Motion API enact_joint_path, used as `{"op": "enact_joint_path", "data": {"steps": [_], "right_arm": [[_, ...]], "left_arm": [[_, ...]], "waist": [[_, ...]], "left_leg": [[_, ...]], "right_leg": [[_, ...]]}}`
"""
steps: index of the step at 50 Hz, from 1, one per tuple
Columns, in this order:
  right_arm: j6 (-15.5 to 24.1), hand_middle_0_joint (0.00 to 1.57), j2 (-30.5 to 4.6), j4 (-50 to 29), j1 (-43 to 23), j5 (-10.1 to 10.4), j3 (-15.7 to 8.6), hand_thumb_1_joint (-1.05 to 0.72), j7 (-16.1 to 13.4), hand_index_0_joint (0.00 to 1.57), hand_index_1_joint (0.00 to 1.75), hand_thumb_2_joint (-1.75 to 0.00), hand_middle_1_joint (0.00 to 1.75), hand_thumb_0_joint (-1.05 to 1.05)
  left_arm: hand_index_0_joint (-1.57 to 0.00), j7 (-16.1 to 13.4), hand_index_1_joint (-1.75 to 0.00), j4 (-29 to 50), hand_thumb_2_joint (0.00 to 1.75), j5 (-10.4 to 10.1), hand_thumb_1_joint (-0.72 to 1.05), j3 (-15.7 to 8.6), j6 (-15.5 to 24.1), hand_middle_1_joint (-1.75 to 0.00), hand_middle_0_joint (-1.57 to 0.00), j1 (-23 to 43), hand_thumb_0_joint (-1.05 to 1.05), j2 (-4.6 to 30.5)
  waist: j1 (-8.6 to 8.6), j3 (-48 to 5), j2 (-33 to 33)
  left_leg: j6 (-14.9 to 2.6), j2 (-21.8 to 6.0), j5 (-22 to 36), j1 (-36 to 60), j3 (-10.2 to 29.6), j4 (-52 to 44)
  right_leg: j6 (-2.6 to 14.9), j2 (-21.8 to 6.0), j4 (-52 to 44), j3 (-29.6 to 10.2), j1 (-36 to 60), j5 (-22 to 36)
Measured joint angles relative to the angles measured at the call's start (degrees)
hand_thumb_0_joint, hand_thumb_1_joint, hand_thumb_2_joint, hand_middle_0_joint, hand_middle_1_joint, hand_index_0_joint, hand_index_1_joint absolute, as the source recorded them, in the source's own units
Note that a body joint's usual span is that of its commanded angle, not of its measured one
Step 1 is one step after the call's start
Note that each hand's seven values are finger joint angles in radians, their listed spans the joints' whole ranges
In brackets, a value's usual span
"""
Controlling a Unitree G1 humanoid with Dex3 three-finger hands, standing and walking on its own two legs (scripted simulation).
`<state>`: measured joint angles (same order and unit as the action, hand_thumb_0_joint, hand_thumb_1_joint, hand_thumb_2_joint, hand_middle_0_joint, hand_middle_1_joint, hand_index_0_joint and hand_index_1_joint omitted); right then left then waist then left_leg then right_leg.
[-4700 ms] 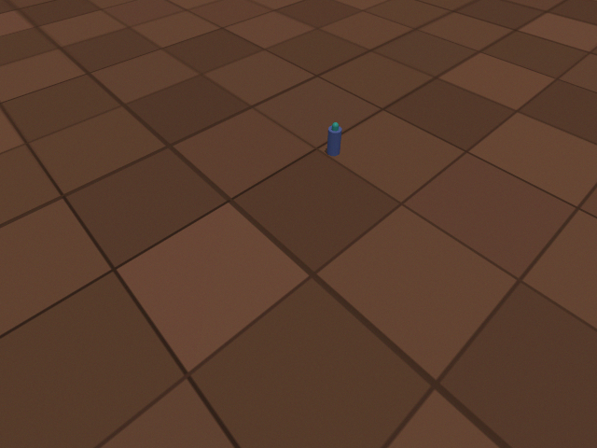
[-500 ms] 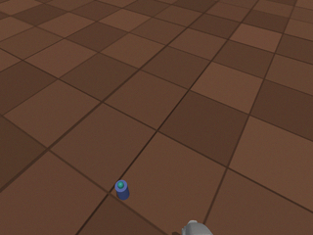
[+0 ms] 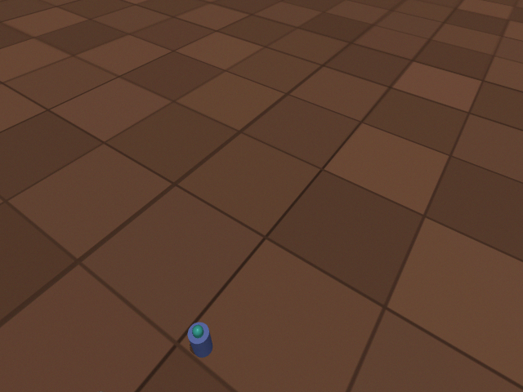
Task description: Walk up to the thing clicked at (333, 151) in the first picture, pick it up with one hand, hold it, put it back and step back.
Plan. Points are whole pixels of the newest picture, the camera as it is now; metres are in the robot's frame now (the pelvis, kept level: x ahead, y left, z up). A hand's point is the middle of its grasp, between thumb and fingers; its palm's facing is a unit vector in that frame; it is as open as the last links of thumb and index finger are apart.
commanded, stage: walk up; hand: left
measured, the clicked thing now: (200, 338) +0.41 +0.21 -0.67
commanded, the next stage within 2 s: stand in 1.26 s
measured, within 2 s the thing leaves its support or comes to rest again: neither
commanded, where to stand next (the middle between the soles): +0.06 -0.01 m, yaw +1 degrees
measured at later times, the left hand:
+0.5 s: hand out of the picture +0.09 +0.25 -0.13, palm faces +0.01 -0.94 -0.34, open 7.4 cm
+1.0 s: hand out of the picture +0.12 +0.24 -0.14, palm faces -0.02 -0.95 -0.31, open 7.4 cm
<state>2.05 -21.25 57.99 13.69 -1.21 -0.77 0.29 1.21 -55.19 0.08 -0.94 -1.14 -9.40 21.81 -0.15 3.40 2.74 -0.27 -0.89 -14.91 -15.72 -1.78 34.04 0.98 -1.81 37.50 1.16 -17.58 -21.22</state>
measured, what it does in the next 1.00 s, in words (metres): stands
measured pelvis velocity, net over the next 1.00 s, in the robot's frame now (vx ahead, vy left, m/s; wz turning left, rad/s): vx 0.03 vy -0.01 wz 0.00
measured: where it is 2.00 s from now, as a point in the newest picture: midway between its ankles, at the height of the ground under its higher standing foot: outside the picture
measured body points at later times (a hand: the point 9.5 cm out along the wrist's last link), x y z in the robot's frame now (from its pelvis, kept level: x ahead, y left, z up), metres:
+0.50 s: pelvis +0.02 -0.01 +0.02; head +0.02 -0.01 +0.47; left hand +0.09 +0.30 -0.11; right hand +0.13 -0.30 -0.11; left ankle +0.04 +0.12 -0.73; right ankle +0.05 -0.13 -0.73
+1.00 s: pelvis +0.03 -0.01 +0.02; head +0.04 -0.01 +0.47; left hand +0.12 +0.29 -0.11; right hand +0.10 -0.31 -0.11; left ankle +0.04 +0.12 -0.73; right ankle +0.05 -0.13 -0.73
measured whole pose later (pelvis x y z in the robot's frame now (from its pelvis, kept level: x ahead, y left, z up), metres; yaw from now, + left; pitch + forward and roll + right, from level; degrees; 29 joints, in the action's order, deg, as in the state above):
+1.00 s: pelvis +0.03 -0.01 +0.02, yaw +0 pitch -2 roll +0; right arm 1.4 -20.0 66.8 6.1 -0.6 0.3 0.2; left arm 1.2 -66.4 0.7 -0.9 -0.2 -3.9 19.3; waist 0.5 3.1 0.0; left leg 1.1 -1.8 -9.5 -6.9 -1.5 18.9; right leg -0.1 -0.7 18.5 2.1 -7.3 -8.8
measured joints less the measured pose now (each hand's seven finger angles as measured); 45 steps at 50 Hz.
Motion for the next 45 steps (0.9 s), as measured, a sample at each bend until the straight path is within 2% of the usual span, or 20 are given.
{"op": "enact_joint_path", "data": {"steps": [3,4,11,21,45], "right_arm": [[-0.10,0.20,0.33,0.92,-1.51,0.17,0.67,-0.91,0.11,0.20,0.30,-0.90,0.30,0.01],[-0.03,0.20,0.36,1.20,-2.11,0.34,0.78,-0.91,0.17,0.20,0.30,-0.90,0.30,0.01],[-0.13,0.20,0.60,3.13,-5.72,0.92,1.55,-0.91,0.38,0.20,0.30,-0.90,0.30,0.01],[-0.36,0.20,0.99,5.22,-10.09,1.23,1.45,-0.91,0.33,0.20,0.30,-0.90,0.30,0.00],[-0.75,0.20,0.94,8.90,-7.57,0.64,1.05,-0.91,-0.02,0.20,0.30,-0.90,0.30,0.01]], "left_arm": [[-0.20,0.29,-0.30,-2.05,0.90,0.05,0.91,0.10,0.53,-0.30,-0.20,0.19,0.00,0.18],[-0.20,0.27,-0.30,-2.91,0.90,0.05,0.91,0.15,0.72,-0.30,-0.20,0.37,0.00,0.07],[-0.20,0.46,-0.30,-7.55,0.90,0.21,0.91,1.10,0.93,-0.30,-0.20,0.76,0.00,-1.10],[-0.20,0.06,-0.30,-10.69,0.90,0.21,0.91,0.91,1.49,-0.30,-0.20,3.12,0.00,-1.67],[-0.20,-0.01,-0.30,-11.24,0.90,0.62,0.91,0.18,1.07,-0.30,-0.20,5.46,0.00,-2.68]], "waist": [[-0.28,0.40,0.30],[-0.30,0.67,0.08],[-0.77,0.07,-2.06],[-1.17,-0.21,-4.02],[0.68,-0.31,-2.64]], "left_leg": [[0.53,-0.51,0.42,0.84,-0.08,-1.25],[0.65,-0.70,0.52,1.08,0.07,-1.51],[0.89,-0.96,2.33,3.51,0.68,-6.20],[1.17,-0.99,4.32,6.43,0.77,-11.06],[1.36,-1.03,5.39,8.69,0.32,-14.95]], "right_leg": [[-0.64,0.29,-4.73,0.26,1.94,7.85],[-0.97,0.46,-5.69,0.43,2.51,8.76],[-1.15,0.85,-11.09,1.18,5.56,9.90],[-1.05,1.02,-15.61,1.37,8.37,11.59],[-1.06,1.16,-18.99,1.01,10.23,12.56]]}}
